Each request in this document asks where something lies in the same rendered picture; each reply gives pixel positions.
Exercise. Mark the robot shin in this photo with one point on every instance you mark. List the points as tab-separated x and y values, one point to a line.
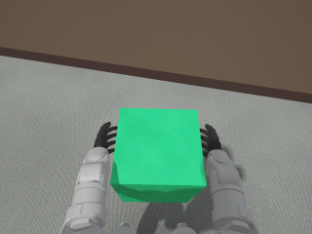
126	224
181	225

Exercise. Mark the robot right shin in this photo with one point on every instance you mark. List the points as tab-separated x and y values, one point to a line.
181	225

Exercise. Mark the right robot hand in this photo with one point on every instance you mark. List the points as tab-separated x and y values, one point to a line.
212	140

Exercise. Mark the carton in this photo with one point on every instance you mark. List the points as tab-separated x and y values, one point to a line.
158	156

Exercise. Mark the left robot hand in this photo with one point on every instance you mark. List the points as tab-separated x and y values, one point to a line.
103	137

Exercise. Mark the robot left forearm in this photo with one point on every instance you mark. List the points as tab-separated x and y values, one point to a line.
89	198

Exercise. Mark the robot right forearm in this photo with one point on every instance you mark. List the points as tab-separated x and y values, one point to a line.
230	207

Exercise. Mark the robot left shin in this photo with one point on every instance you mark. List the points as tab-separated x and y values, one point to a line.
126	224

